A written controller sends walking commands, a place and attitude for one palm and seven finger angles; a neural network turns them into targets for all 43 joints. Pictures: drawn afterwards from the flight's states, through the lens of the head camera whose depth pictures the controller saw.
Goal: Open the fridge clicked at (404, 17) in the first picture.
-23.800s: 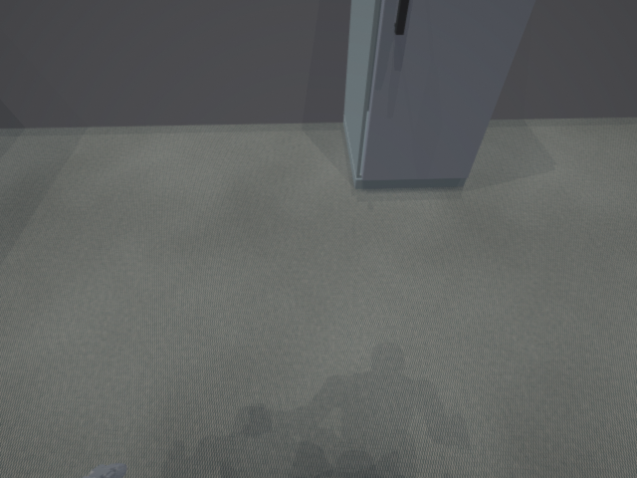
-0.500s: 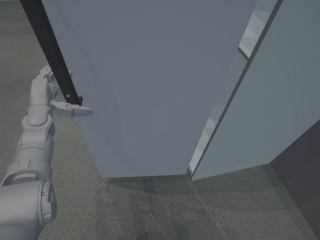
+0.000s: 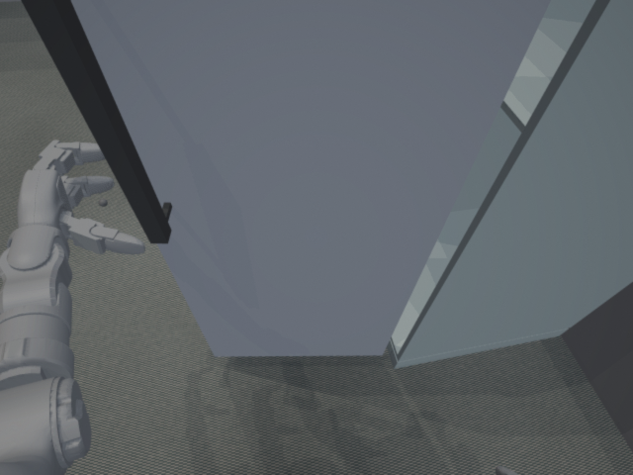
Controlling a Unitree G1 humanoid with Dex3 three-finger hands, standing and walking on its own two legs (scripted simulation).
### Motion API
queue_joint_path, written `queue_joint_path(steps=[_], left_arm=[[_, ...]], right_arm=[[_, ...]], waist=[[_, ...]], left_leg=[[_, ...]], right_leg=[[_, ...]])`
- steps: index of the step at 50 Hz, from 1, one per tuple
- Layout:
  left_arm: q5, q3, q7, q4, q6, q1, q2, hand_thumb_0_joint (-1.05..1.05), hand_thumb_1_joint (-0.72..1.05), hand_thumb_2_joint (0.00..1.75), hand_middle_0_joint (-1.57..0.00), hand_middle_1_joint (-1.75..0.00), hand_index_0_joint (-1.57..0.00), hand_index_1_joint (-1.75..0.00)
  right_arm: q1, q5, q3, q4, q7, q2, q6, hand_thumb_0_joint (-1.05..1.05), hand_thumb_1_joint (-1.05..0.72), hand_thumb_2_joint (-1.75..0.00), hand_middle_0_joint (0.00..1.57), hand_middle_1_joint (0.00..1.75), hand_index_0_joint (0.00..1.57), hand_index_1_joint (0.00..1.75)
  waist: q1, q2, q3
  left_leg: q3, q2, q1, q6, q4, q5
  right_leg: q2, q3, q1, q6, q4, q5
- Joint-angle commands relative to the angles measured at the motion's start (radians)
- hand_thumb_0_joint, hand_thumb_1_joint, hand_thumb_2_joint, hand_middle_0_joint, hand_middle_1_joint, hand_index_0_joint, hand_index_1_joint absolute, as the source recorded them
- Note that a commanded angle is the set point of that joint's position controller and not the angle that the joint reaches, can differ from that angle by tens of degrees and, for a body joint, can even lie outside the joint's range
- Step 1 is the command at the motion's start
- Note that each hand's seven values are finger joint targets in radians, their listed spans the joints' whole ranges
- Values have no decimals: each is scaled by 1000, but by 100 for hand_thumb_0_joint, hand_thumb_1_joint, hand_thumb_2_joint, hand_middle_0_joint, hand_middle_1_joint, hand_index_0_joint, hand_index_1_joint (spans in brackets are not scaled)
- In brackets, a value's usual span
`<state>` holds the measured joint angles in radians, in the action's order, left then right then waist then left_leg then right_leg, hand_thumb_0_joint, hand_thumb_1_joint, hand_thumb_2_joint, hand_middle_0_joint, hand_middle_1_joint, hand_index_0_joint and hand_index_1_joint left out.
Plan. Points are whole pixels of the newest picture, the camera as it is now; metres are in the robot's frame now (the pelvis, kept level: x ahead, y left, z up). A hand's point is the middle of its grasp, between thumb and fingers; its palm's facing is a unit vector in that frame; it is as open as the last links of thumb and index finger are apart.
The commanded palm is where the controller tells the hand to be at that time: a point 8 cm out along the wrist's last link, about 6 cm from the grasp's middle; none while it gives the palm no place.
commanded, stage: slip the hand off the handle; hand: left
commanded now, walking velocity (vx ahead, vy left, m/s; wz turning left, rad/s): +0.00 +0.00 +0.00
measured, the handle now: (121, 128) +0.47 +0.24 +0.18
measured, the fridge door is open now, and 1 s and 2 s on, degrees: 80 80 80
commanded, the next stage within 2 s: draw the hand back to the body in 1.04 s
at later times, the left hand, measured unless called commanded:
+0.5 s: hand (63, 209) +0.41 +0.33 +0.10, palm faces +0.22 -0.96 -0.20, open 14.7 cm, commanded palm +0.35 +0.36 +0.11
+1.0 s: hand (20, 285) +0.30 +0.33 +0.10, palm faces +0.28 -0.94 -0.18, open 14.7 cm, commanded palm +0.26 +0.36 +0.11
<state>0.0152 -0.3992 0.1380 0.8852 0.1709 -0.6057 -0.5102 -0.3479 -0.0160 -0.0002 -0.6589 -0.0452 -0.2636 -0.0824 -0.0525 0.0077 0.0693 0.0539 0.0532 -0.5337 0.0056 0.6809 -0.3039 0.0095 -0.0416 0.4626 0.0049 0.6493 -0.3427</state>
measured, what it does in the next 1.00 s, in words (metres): stands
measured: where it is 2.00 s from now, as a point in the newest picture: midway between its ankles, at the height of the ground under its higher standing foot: outside the picture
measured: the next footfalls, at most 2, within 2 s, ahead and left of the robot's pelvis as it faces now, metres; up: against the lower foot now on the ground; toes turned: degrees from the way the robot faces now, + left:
none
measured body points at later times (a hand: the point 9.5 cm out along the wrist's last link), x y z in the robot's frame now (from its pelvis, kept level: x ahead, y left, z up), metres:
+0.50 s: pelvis +0.00 +0.01 -0.01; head +0.06 +0.02 +0.44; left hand +0.39 +0.37 +0.12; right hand +0.06 -0.27 -0.11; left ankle +0.02 +0.12 -0.72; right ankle -0.02 -0.12 -0.72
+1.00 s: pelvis -0.01 +0.00 +0.00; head +0.01 +0.01 +0.45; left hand +0.28 +0.38 +0.11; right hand +0.15 -0.24 -0.08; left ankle +0.02 +0.12 -0.72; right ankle -0.02 -0.12 -0.72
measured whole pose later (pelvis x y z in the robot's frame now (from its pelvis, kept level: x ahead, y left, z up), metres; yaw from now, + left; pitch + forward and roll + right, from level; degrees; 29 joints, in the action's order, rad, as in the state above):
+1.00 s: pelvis -0.01 +0.00 +0.00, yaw +2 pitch +6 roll -2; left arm 0.15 -0.43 0.27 0.53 0.10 -0.25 -0.51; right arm -0.26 -0.04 -0.04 -0.62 -0.11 -0.26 -0.15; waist 0.02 0.02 0.08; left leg 0.01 0.04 -0.52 0.01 0.73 -0.31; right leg 0.02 -0.08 0.42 0.01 0.68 -0.35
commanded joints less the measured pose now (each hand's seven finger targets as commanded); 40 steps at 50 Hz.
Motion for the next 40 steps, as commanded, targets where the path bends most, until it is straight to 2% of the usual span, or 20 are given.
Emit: queue_joint_path(steps=[1,3,6,9,11,12,15,16,17,18,21,24,26,30,31,32,35,36,37,40], left_arm=[[20,-86,31,-237,71,-368,-355,0,-55,20,-25,-115,-25,-115],[27,-55,54,-204,67,-395,-332,0,-55,20,-25,-115,-25,-115],[27,-128,79,-224,86,-413,-440,0,-55,20,-25,-115,-25,-115],[32,-86,115,-188,89,-391,-398,0,-55,20,-25,-115,-25,-115],[37,-109,126,-196,99,-419,-438,0,-55,20,-25,-115,-25,-115],[41,-92,133,-155,95,-403,-415,0,-55,20,-25,-115,-25,-115],[45,-96,145,-167,103,-415,-429,0,-55,20,-25,-115,-25,-115],[38,-121,145,-134,98,-429,-467,0,-55,20,-25,-115,-25,-115],[37,-109,148,-77,94,-430,-457,0,-55,20,-25,-115,-25,-115],[40,-128,153,-78,94,-392,-469,0,-55,20,-25,-115,-25,-115],[57,-124,159,-217,104,-300,-441,0,-55,20,-25,-115,-25,-115],[91,-153,151,-239,83,-187,-421,0,-55,20,-25,-115,-25,-115],[105,-190,141,-316,69,-135,-442,0,-55,20,-25,-115,-25,-115],[112,-180,120,-466,50,-58,-407,0,-55,20,-25,-115,-25,-115],[111,-212,112,-490,45,-59,-439,0,-55,20,-25,-115,-25,-115],[115,-161,111,-493,40,-46,-376,0,-55,20,-25,-115,-25,-115],[133,-172,112,-516,30,-16,-373,0,-55,20,-25,-115,-25,-115],[132,-174,115,-538,26,-35,-383,0,-55,20,-25,-115,-25,-115],[132,-124,121,-547,22,-19,-328,0,-55,20,-25,-115,-25,-115],[149,-113,127,-555,9,2,-309,0,-55,20,-25,-115,-25,-115]], right_arm=[[-89,-7,66,79,-18,-174,-20,0,-90,-90,20,30,20,30],[-89,-9,61,76,-23,-173,-18,0,-90,-90,20,30,20,30],[-103,-5,66,70,-30,-182,-15,0,-90,-90,20,30,20,30],[-100,-9,62,75,-30,-178,-11,0,-90,-90,20,30,20,30],[-111,-8,66,70,-32,-185,-10,0,-90,-90,20,30,20,30],[-114,-10,62,71,-32,-184,-8,0,-90,-90,20,30,20,30],[-119,-8,62,81,-35,-189,-10,0,-90,-90,20,30,20,30],[-125,-9,63,70,-36,-194,-5,0,-90,-90,20,30,20,30],[-125,-9,57,66,-38,-193,-2,0,-90,-90,20,30,20,30],[-127,-9,61,77,-36,-195,-1,0,-90,-90,20,30,20,30],[-112,-12,66,112,-28,-190,-2,0,-90,-90,20,30,20,30],[-87,-16,65,126,-26,-187,1,0,-90,-90,20,30,20,30],[-69,-18,62,148,-25,-186,-4,0,-90,-90,20,30,20,30],[-29,-19,56,171,-29,-172,-19,0,-90,-90,20,30,20,30],[-26,-19,55,166,-31,-173,-21,0,-90,-90,20,30,20,30],[-9,-18,50,162,-35,-164,-26,0,-90,-90,20,30,20,30],[7,-20,46,163,-49,-166,-45,0,-90,-90,20,30,20,30],[16,-22,45,160,-52,-167,-49,0,-90,-90,20,30,20,30],[26,-21,41,157,-54,-158,-56,0,-90,-90,20,30,20,30],[41,-25,37,155,-67,-159,-79,0,-90,-90,20,30,20,30]], waist=[[10,51,338],[-9,55,297],[5,87,367],[-5,125,334],[-9,131,353],[-12,113,326],[-9,136,347],[-14,120,339],[-21,80,295],[-3,79,315],[28,163,416],[40,88,355],[56,102,368],[59,129,331],[61,132,341],[50,144,302],[47,97,267],[47,135,284],[43,139,268],[37,114,231]], left_leg=[[-35,-39,252,38,-28,348],[-35,-41,237,39,-27,307],[-36,-44,247,40,-13,345],[-37,-42,250,37,-4,348],[-46,-39,263,36,2,356],[-50,-40,248,36,1,340],[-57,-40,259,35,6,343],[-63,-36,251,32,2,317],[-63,-36,215,35,3,290],[-59,-38,203,35,-3,282],[-64,-32,294,25,2,379],[-57,-29,241,30,-4,350],[-53,-33,235,31,-12,356],[-54,-32,240,31,-18,349],[-62,-29,251,26,-26,325],[-58,-28,245,26,-26,305],[-62,-32,219,30,-35,241],[-66,-32,239,25,-41,234],[-70,-29,251,23,-42,234],[-77,-32,240,25,-47,184]], right_leg=[[-38,18,-62,-14,-56,376],[-37,17,-31,-11,-63,349],[-36,25,-62,-15,-50,385],[-39,19,-16,-14,-48,369],[-43,18,-9,-17,-45,361],[-44,13,8,-17,-45,342],[-49,6,23,-22,-39,314],[-47,7,40,-19,-43,295],[-46,5,48,-16,-45,281],[-46,8,27,-15,-43,284],[-52,2,15,-24,-27,308],[-57,-3,-9,-19,-31,303],[-56,-2,-33,-19,-24,316],[-61,-8,-32,-21,-24,283],[-62,-7,-21,-20,-27,263],[-60,-9,-11,-19,-30,248],[-62,-11,-17,-21,-40,211],[-58,-6,-7,-21,-43,208],[-57,-12,2,-22,-42,195],[-57,-13,10,-23,-57,160]])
